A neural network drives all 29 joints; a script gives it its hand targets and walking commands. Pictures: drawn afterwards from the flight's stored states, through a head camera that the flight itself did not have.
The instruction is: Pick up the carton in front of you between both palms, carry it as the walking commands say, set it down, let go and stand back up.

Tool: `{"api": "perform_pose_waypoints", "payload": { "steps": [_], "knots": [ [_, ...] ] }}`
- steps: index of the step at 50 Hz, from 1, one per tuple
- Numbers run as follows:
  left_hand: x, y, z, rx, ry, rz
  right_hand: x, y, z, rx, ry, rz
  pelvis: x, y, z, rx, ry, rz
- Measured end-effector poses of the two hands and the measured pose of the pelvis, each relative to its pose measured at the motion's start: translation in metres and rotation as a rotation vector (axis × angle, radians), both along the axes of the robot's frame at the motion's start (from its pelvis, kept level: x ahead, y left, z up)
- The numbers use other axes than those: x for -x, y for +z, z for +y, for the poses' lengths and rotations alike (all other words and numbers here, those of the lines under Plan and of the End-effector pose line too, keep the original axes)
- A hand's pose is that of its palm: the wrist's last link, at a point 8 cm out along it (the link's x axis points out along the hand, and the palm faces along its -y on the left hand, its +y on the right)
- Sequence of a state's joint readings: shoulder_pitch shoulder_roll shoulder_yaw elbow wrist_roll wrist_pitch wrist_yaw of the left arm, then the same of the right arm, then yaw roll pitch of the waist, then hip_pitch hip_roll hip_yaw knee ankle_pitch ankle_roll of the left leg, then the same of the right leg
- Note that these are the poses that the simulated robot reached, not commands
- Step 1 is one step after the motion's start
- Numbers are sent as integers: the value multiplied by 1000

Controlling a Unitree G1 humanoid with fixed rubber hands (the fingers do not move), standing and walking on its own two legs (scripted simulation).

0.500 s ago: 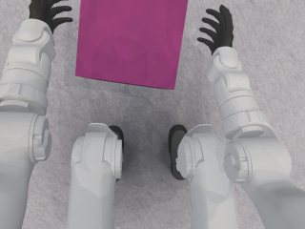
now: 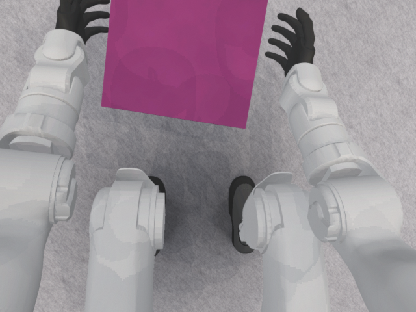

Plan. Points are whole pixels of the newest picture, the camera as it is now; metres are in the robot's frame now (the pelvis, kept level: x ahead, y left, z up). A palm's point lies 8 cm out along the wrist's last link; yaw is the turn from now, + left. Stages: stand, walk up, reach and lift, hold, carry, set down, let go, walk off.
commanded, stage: reach and lift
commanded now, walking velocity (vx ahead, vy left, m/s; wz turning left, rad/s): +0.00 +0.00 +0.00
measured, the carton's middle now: (183, 65) +0.50 +0.07 -0.25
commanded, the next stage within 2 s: none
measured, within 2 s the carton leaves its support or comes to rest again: leaves its support in 0.44 s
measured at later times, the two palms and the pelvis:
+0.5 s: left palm (92, 30) +0.51 +0.21 -0.17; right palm (290, 51) +0.52 -0.09 -0.15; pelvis +0.00 +0.00 -0.01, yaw +1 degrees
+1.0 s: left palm out of the picture +0.47 +0.22 +0.04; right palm (374, 39) +0.48 -0.08 +0.04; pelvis +0.00 -0.02 +0.11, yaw +5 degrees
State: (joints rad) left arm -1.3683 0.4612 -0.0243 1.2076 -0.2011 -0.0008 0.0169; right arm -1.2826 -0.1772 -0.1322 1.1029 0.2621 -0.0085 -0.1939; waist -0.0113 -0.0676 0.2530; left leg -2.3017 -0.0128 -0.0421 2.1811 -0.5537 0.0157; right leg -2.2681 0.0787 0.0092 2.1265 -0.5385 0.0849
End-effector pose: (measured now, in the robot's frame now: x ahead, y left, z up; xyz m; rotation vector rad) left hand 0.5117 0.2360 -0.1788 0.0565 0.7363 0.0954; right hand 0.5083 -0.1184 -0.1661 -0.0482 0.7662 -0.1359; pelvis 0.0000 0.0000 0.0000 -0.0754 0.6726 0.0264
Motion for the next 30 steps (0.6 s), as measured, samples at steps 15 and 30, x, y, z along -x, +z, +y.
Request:
{"api": "perform_pose_waypoints", "payload": {
  "steps": [15,30],
  "knots": [
    [-5,2,-23,-12,-32,33,-7,2,29,-23,-21,-10,5,1,-3,-4,0,-18],
    [9,44,-25,-1,4,-33,0,49,29,-61,-53,-104,1,-2,-6,-28,14,-37]
  ]
}}
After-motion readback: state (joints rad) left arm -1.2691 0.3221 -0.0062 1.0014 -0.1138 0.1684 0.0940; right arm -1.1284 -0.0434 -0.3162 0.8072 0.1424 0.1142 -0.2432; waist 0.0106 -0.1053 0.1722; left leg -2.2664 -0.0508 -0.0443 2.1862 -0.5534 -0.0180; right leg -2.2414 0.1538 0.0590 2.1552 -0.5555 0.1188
